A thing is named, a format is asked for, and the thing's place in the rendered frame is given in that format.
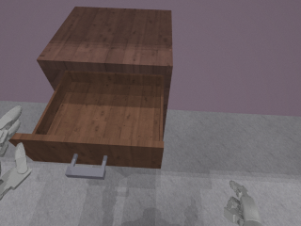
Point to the drawer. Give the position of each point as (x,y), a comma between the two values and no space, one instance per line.
(94,114)

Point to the handle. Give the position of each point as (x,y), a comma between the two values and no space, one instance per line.
(86,172)

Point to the robot right hand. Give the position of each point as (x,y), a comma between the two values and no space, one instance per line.
(242,210)

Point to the cabinet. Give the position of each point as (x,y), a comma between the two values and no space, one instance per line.
(112,40)

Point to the robot left hand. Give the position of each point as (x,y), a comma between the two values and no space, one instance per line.
(9,125)

